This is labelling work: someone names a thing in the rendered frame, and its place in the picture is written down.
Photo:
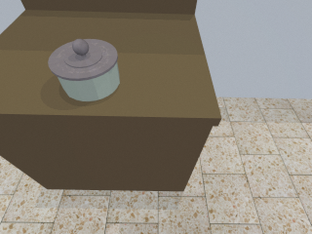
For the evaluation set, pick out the knob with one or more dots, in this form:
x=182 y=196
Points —
x=80 y=47

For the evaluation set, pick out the lid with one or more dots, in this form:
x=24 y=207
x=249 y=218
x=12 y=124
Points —
x=67 y=65

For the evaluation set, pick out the table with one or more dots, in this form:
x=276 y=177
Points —
x=147 y=135

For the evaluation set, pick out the pot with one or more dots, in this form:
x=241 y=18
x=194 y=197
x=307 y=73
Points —
x=93 y=89

